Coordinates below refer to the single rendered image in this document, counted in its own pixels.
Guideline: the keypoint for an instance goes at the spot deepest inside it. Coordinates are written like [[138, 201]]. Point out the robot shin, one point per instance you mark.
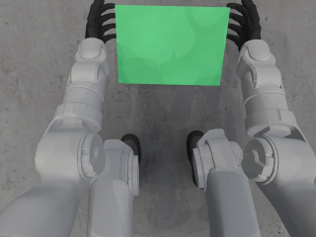
[[219, 133], [113, 144]]

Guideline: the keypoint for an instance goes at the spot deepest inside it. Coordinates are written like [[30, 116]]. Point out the left robot hand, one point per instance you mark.
[[94, 27]]

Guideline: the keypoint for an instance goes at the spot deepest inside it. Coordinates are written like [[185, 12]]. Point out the right robot hand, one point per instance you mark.
[[249, 21]]

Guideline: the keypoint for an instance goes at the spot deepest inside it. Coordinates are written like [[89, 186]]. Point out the left robot forearm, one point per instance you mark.
[[85, 90]]

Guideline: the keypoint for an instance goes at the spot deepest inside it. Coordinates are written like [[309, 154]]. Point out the robot right shin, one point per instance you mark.
[[219, 133]]

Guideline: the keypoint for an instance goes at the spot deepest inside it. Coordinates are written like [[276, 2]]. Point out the right robot upper arm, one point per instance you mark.
[[284, 169]]

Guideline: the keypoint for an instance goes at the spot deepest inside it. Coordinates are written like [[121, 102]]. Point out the carton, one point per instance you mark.
[[171, 45]]

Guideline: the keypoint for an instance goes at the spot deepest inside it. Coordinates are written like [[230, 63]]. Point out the robot left shin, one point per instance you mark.
[[113, 144]]

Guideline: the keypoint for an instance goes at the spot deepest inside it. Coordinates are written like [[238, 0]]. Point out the right robot forearm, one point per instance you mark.
[[264, 98]]

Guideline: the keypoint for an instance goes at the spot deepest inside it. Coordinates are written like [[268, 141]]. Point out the left robot upper arm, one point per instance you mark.
[[67, 161]]

